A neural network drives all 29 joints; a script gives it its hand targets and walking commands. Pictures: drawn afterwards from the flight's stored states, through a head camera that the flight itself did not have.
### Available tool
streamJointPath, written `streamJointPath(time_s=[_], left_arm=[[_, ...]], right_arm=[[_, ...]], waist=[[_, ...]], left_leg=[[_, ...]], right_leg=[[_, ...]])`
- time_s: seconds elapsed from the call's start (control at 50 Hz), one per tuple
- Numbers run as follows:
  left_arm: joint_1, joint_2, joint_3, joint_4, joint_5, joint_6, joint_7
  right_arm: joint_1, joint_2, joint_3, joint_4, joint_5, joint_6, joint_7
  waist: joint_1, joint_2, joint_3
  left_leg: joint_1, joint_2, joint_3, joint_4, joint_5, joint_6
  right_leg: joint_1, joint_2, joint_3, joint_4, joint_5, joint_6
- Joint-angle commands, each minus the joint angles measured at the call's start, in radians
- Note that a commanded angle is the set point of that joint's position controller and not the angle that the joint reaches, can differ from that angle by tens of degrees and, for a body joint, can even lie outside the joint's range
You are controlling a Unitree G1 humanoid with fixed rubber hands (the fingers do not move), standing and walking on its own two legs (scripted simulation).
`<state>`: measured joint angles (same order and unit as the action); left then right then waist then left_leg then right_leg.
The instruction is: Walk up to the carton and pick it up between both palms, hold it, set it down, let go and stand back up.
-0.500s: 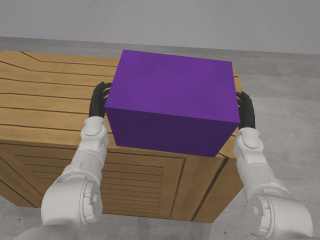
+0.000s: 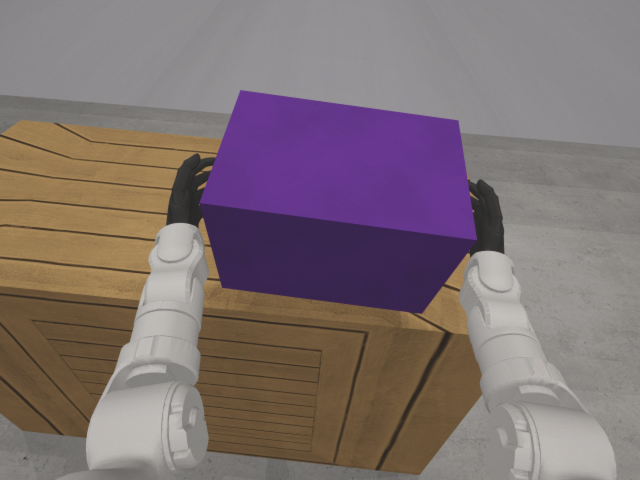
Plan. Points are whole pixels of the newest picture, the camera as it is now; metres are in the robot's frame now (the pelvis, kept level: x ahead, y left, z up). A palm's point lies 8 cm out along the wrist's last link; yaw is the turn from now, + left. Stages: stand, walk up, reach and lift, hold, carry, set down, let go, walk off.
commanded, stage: reach and lift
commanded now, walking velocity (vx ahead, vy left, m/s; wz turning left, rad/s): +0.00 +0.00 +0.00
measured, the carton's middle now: (335, 207) +0.46 +0.02 +0.13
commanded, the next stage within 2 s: hold in 1.48 s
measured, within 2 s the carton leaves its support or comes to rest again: neither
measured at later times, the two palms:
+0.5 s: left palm (168, 229) +0.35 +0.22 +0.17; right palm (494, 241) +0.36 -0.16 +0.17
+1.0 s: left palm (175, 214) +0.34 +0.20 +0.20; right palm (522, 236) +0.34 -0.18 +0.19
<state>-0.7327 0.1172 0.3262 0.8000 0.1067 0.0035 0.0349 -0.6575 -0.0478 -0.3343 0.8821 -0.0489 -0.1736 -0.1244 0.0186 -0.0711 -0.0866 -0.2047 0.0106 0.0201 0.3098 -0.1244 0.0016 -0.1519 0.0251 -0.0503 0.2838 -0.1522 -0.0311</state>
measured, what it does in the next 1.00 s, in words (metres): stands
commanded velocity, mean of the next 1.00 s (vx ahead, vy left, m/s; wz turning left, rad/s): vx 0.00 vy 0.00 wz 0.00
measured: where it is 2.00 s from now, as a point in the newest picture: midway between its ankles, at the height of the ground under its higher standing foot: outside the picture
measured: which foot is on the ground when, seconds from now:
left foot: down 0.00-1.00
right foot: down 0.00-1.00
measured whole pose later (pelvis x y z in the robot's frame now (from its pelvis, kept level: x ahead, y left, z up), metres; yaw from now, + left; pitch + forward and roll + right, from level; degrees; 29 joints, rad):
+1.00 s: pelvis -0.01 +0.00 +0.00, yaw +0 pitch -8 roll +0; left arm -0.60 0.06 0.37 0.10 0.26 0.70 -0.04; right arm -0.64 -0.08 -0.17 0.50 0.11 0.29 -0.10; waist -0.07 -0.08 0.02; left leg -0.05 0.01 0.03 0.32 -0.13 0.00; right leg -0.01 0.02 -0.06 0.32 -0.17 -0.03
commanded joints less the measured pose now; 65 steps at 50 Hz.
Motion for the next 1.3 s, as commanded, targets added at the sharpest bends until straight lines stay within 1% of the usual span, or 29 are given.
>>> streamJointPath(time_s=[0.0,0.08,0.12,0.22,0.32,0.36,0.4,0.46,0.5,0.6,0.7,0.82,0.88,0.96,1.12,1.18,1.28], left_arm=[[-0.582,-0.496,-0.347,-0.271,0.029,0.068,-0.204],[-0.534,-0.479,-0.324,-0.351,0.05,0.174,-0.225],[-0.531,-0.474,-0.325,-0.414,0.052,0.217,-0.233],[-0.558,-0.471,-0.355,-0.562,0.042,0.285,-0.229],[-0.555,-0.454,-0.347,-0.6,0.062,0.352,-0.231],[-0.551,-0.453,-0.343,-0.609,0.067,0.381,-0.234],[-0.545,-0.456,-0.345,-0.623,0.068,0.408,-0.238],[-0.524,-0.461,-0.356,-0.651,0.062,0.443,-0.244],[-0.503,-0.462,-0.365,-0.675,0.055,0.466,-0.247],[-0.461,-0.446,-0.386,-0.751,0.036,0.52,-0.254],[-0.464,-0.428,-0.412,-0.82,0.015,0.56,-0.252],[-0.494,-0.411,-0.412,-0.845,0.005,0.602,-0.242],[-0.503,-0.404,-0.402,-0.846,0.007,0.628,-0.242],[-0.515,-0.396,-0.389,-0.861,0.004,0.661,-0.249],[-0.513,-0.386,-0.369,-0.893,0.0,0.708,-0.275],[-0.52,-0.381,-0.364,-0.896,-0.002,0.719,-0.283],[-0.544,-0.38,-0.357,-0.893,-0.005,0.731,-0.286]], right_arm=[[-0.706,0.364,0.399,-0.295,-0.01,-0.01,0.181],[-0.698,0.341,0.39,-0.358,0.012,0.054,0.175],[-0.699,0.338,0.389,-0.394,0.023,0.08,0.174],[-0.7,0.341,0.413,-0.457,0.057,0.125,0.173],[-0.667,0.333,0.39,-0.431,0.051,0.176,0.181],[-0.657,0.325,0.373,-0.425,0.043,0.192,0.185],[-0.654,0.319,0.361,-0.432,0.035,0.204,0.188],[-0.653,0.315,0.373,-0.469,0.041,0.218,0.186],[-0.658,0.316,0.398,-0.507,0.058,0.23,0.182],[-0.672,0.324,0.489,-0.609,0.127,0.273,0.171],[-0.685,0.32,0.541,-0.674,0.187,0.314,0.173],[-0.688,0.306,0.531,-0.677,0.217,0.367,0.191],[-0.686,0.303,0.522,-0.662,0.227,0.397,0.198],[-0.694,0.306,0.528,-0.668,0.246,0.434,0.196],[-0.689,0.307,0.547,-0.71,0.273,0.497,0.177],[-0.693,0.303,0.546,-0.726,0.28,0.516,0.173],[-0.711,0.303,0.536,-0.737,0.284,0.538,0.176]], waist=[[-0.01,0.081,-0.466],[-0.015,0.083,-0.39],[-0.018,0.093,-0.382],[-0.031,0.121,-0.392],[-0.041,0.128,-0.327],[-0.051,0.125,-0.307],[-0.065,0.117,-0.299],[-0.084,0.107,-0.305],[-0.09,0.1,-0.318],[-0.089,0.086,-0.348],[-0.085,0.095,-0.365],[-0.086,0.106,-0.343],[-0.087,0.109,-0.325],[-0.09,0.107,-0.322],[-0.112,0.104,-0.316],[-0.117,0.103,-0.304],[-0.116,0.107,-0.292]], left_leg=[[0.284,-0.012,0.039,0.02,0.357,-0.047],[0.292,-0.017,0.043,0.004,0.308,-0.039],[0.302,-0.021,0.047,0.001,0.298,-0.039],[0.319,-0.028,0.047,0.003,0.286,-0.045],[0.292,-0.031,0.052,-0.031,0.148,-0.036],[0.288,-0.03,0.056,-0.041,0.106,-0.032],[0.289,-0.03,0.06,-0.046,0.085,-0.028],[0.302,-0.032,0.06,-0.039,0.104,-0.027],[0.312,-0.033,0.058,-0.029,0.13,-0.027],[0.326,-0.039,0.047,-0.004,0.197,-0.027],[0.338,-0.036,0.04,0.008,0.219,-0.032],[0.324,-0.026,0.042,-0.01,0.159,-0.029],[0.313,-0.025,0.044,-0.019,0.136,-0.024],[0.306,-0.028,0.046,-0.022,0.144,-0.021],[0.31,-0.035,0.042,-0.014,0.199,-0.026],[0.305,-0.035,0.041,-0.015,0.194,-0.027],[0.294,-0.031,0.041,-0.02,0.167,-0.027]], right_leg=[[0.22,-0.007,-0.028,0.003,0.35,0.067],[0.223,-0.008,-0.031,-0.007,0.301,0.067],[0.224,-0.008,-0.034,-0.008,0.287,0.065],[0.218,-0.006,-0.036,-0.007,0.254,0.064],[0.175,-0.013,-0.039,-0.023,0.11,0.058],[0.159,-0.016,-0.042,-0.029,0.064,0.054],[0.155,-0.017,-0.047,-0.03,0.046,0.052],[0.17,-0.017,-0.052,-0.024,0.082,0.054],[0.189,-0.016,-0.054,-0.017,0.122,0.057],[0.227,-0.01,-0.054,0.002,0.219,0.063],[0.21,-0.004,-0.055,0.004,0.215,0.057],[0.165,-0.004,-0.046,-0.011,0.123,0.046],[0.164,-0.005,-0.038,-0.016,0.102,0.045],[0.187,-0.006,-0.029,-0.013,0.129,0.049],[0.225,-0.002,-0.022,-0.006,0.218,0.055],[0.221,0.0,-0.022,-0.009,0.213,0.056],[0.2,0.0,-0.021,-0.016,0.17,0.053]])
